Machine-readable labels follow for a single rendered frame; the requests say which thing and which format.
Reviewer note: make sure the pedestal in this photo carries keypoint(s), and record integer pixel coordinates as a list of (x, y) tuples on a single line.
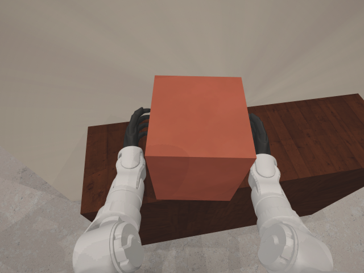
[(318, 145)]

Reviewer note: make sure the carton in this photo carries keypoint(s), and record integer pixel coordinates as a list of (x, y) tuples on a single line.
[(199, 142)]

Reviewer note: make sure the robot left hand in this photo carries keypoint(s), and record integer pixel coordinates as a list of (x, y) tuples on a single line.
[(132, 135)]

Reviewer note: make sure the right robot upper arm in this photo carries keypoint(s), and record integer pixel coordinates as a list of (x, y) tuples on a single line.
[(286, 249)]

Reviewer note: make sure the robot right hand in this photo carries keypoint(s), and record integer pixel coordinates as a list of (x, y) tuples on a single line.
[(260, 137)]

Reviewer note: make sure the robot right forearm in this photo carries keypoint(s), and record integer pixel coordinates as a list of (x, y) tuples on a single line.
[(269, 200)]

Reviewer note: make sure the robot left forearm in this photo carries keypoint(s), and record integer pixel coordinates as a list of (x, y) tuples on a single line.
[(125, 196)]

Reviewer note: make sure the left robot upper arm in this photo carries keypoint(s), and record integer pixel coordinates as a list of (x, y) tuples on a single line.
[(114, 248)]

